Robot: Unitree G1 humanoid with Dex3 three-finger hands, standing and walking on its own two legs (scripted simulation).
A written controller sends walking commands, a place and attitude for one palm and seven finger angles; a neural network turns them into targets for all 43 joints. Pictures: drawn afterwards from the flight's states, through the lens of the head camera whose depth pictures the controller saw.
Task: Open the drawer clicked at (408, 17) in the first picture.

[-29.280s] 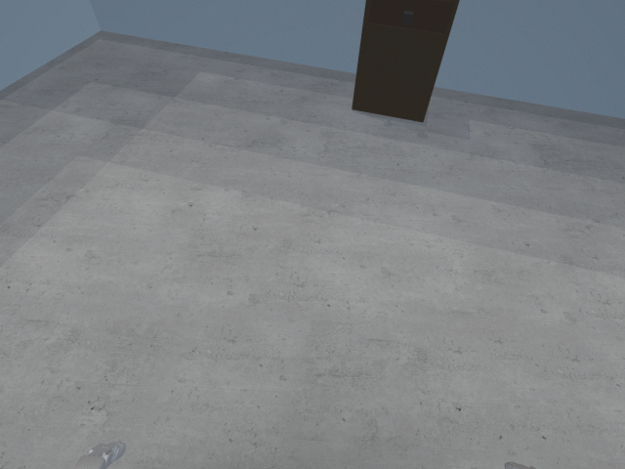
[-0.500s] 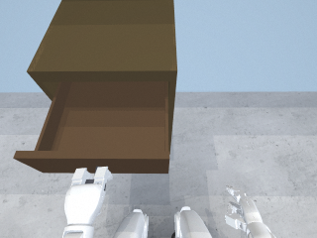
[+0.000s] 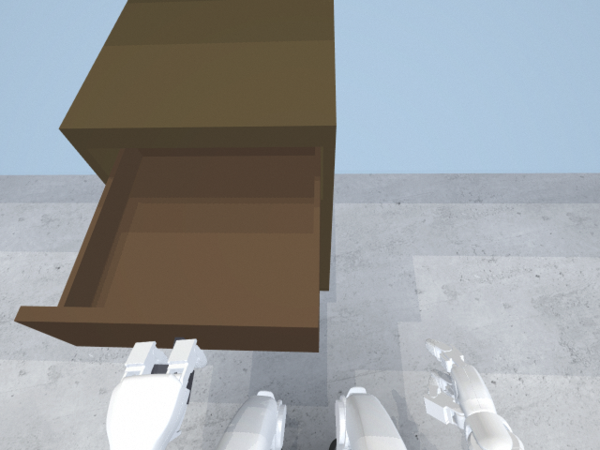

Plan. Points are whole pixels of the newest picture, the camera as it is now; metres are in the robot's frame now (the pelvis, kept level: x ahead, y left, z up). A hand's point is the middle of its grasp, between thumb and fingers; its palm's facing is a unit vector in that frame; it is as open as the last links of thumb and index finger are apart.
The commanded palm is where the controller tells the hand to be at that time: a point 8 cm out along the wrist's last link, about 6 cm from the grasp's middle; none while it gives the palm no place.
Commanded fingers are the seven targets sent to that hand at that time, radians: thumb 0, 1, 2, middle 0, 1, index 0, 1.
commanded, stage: pull the drawer open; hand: left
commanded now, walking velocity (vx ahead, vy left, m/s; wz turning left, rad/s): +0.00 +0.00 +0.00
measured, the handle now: (174, 368) +0.23 +0.19 -0.06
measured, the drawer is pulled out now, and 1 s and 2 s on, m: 0.29 0.30 0.30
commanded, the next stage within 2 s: open the thumb to release the handle in 0.24 s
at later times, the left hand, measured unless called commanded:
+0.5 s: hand (167, 417) +0.17 +0.19 -0.07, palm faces -0.13 -0.12 -0.98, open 8.0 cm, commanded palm +0.15 +0.20 -0.01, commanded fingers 0.00 0.27 0.63 -0.35 -1.28 -0.35 -1.28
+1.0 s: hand (162, 417) +0.17 +0.20 -0.06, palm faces -0.11 -0.11 -0.99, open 13.4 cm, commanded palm +0.16 +0.20 -0.01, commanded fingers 0.00 -0.50 0.30 -0.30 -1.20 -0.30 -1.20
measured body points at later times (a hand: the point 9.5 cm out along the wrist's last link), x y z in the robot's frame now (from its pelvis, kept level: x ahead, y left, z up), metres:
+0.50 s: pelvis +0.00 -0.01 -0.01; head +0.11 -0.04 +0.42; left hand +0.17 +0.19 -0.01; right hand +0.22 -0.21 -0.13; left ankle +0.00 +0.12 -0.59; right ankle +0.03 -0.06 -0.59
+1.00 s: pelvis -0.02 +0.00 +0.00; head +0.08 -0.03 +0.43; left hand +0.17 +0.20 -0.01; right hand +0.19 -0.22 -0.12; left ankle +0.00 +0.12 -0.59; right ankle +0.03 -0.06 -0.59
